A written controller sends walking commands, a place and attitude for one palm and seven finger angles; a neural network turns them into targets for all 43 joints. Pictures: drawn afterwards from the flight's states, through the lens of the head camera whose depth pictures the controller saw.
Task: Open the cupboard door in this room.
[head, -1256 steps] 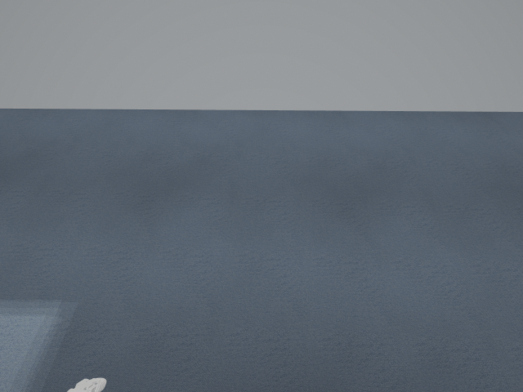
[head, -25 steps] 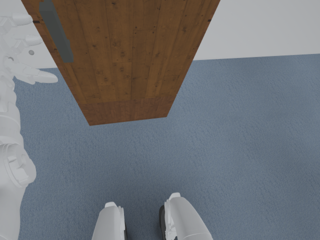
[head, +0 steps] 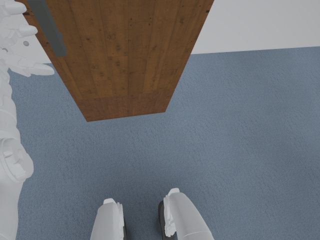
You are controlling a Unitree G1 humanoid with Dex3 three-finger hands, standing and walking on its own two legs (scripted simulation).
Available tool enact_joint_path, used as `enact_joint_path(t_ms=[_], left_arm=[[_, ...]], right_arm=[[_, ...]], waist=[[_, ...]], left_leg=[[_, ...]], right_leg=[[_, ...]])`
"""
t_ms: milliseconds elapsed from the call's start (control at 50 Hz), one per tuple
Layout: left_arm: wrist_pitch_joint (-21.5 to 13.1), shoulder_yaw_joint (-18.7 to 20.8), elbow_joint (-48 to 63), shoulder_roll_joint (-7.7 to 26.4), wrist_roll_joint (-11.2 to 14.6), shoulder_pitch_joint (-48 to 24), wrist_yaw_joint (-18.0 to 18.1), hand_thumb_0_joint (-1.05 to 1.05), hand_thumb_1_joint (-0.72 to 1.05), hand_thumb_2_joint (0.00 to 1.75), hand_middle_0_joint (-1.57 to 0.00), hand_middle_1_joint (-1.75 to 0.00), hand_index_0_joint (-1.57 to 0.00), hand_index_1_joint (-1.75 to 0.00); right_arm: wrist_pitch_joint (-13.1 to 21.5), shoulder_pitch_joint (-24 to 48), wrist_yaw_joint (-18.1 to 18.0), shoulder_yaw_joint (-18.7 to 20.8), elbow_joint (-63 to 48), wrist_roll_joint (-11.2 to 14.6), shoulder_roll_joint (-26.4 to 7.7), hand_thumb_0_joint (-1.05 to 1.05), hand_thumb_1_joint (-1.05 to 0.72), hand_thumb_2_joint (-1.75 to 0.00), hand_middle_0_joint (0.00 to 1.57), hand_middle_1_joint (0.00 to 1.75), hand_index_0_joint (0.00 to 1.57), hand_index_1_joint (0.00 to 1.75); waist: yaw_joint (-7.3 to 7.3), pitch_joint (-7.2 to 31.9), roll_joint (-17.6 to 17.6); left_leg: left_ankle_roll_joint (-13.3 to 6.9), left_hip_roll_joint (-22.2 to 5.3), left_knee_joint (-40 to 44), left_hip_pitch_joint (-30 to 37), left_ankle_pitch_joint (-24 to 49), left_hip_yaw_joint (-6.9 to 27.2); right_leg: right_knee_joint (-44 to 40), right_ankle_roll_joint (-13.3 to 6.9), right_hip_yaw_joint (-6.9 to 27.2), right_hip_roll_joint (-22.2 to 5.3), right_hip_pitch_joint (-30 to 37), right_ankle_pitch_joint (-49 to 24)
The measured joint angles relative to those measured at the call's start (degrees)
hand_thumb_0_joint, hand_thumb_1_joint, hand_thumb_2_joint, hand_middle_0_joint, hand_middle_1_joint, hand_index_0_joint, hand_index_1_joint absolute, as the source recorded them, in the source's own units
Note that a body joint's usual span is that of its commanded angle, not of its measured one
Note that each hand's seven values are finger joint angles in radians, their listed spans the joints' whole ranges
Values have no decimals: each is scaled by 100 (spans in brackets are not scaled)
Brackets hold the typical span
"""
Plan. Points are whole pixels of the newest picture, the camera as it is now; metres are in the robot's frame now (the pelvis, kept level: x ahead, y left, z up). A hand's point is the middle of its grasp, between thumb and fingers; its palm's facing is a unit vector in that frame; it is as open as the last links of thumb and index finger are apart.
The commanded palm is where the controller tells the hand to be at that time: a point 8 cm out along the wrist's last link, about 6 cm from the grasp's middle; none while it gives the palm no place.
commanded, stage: slide the fingers in behind the handle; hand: left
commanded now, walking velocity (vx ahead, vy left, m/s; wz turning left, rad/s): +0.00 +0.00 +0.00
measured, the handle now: (49, 21) +0.60 +0.19 +0.08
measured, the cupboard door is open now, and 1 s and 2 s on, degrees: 0 0 0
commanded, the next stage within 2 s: close the thumb around the handle in 1.52 s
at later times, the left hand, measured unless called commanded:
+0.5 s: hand (45, 44) +0.54 +0.20 +0.06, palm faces +0.06 -1.00 -0.03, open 13.9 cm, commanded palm +0.52 +0.23 +0.06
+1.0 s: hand (58, 45) +0.54 +0.17 +0.06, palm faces +0.06 -1.00 -0.02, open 13.9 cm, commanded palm +0.52 +0.20 +0.06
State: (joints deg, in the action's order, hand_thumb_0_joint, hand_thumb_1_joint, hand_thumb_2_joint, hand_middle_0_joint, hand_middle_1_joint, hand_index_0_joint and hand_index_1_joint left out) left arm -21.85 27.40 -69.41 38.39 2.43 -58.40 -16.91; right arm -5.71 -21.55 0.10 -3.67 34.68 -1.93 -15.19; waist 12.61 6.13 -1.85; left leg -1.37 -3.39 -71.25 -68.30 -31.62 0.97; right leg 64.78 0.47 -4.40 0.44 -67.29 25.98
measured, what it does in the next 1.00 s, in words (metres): stands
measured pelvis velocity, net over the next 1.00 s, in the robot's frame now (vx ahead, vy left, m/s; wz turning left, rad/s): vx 0.00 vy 0.00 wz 0.01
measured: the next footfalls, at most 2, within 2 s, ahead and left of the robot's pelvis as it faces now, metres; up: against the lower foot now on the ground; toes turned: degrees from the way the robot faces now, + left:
none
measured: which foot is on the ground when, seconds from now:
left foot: down 0.00-1.00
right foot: down 0.00-1.00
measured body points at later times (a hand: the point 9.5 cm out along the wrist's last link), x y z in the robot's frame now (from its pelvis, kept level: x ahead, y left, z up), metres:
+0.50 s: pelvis +0.00 +0.00 +0.00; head +0.17 +0.03 +0.42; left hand +0.54 +0.25 +0.07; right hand +0.00 -0.26 -0.10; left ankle +0.00 +0.10 -0.63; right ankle +0.04 -0.13 -0.63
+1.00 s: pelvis +0.00 +0.00 +0.00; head +0.17 +0.02 +0.42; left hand +0.53 +0.23 +0.07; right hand +0.00 -0.26 -0.10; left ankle +0.00 +0.10 -0.63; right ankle +0.04 -0.13 -0.63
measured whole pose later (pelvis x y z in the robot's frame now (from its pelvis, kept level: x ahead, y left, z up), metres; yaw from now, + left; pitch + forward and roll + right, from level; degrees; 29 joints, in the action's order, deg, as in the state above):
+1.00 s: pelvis +0.00 +0.00 +0.00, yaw +1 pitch +27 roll -4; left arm -24.5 22.8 -69.7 28.7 1.1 -57.7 -7.4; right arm -5.0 -22.0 1.6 -2.6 34.8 -2.9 -14.5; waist 12.3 7.0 -2.1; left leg -1.2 -2.9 -70.0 -65.9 -31.5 0.5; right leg 64.6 0.4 -3.8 0.1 -65.5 26.4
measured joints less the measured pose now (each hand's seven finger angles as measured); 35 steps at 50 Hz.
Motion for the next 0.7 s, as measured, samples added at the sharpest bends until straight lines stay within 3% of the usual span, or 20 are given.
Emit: enact_joint_path(t_ms=[440, 700], left_arm=[[-115, -213, 67, -549, -53, 125, 450, -1, -50, 30, -30, -120, -30, -120], [-180, -254, 52, -669, -97, 78, 648, -1, -50, 30, -31, -120, -30, -120]], right_arm=[[23, -36, 85, 62, 0, -49, 37, 0, -90, -89, 20, 30, 20, 30], [44, 7, 109, 72, -36, -65, 59, 0, -90, -89, 20, 30, 20, 30]], waist=[[-32, 72, -19], [-20, 56, -18]], left_leg=[[6, 19, 117, 180, 10, -38], [13, 21, 82, 158, -4, -56]], right_leg=[[-64, -2, 40, -12, 146, 12], [8, -10, 63, -14, 98, 38]])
